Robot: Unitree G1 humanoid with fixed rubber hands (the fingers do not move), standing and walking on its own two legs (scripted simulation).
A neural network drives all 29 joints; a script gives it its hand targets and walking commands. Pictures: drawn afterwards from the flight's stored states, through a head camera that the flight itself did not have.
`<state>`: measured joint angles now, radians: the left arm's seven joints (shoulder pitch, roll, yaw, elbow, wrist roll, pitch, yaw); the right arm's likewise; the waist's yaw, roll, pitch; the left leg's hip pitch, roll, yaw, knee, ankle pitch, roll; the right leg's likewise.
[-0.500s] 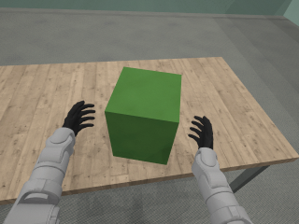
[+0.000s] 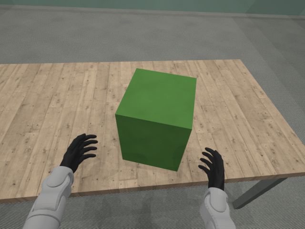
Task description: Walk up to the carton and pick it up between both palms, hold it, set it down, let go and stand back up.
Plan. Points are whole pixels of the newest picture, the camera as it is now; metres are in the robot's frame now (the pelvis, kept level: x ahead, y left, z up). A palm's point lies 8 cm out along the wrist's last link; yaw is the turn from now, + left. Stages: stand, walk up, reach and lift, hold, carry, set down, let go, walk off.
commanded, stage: set down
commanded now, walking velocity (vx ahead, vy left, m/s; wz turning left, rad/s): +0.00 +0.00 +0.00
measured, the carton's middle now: (157, 121) +0.46 -0.02 -0.01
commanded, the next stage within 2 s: let go in 1.94 s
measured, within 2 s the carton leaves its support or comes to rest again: neither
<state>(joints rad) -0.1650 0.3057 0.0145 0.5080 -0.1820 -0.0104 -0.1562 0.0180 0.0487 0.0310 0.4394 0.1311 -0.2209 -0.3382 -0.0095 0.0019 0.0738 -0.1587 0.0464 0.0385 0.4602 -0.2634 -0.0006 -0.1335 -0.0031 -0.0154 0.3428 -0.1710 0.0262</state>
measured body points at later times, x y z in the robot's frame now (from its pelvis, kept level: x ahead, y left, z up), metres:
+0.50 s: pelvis +0.01 +0.00 +0.00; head +0.02 +0.02 +0.45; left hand +0.23 +0.23 -0.03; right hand +0.20 -0.17 -0.03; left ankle -0.01 +0.11 -0.74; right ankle +0.01 -0.14 -0.74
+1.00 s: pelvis +0.02 +0.00 +0.00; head +0.03 +0.01 +0.45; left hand +0.21 +0.23 -0.05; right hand +0.19 -0.18 -0.06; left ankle -0.01 +0.11 -0.74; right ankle +0.01 -0.14 -0.74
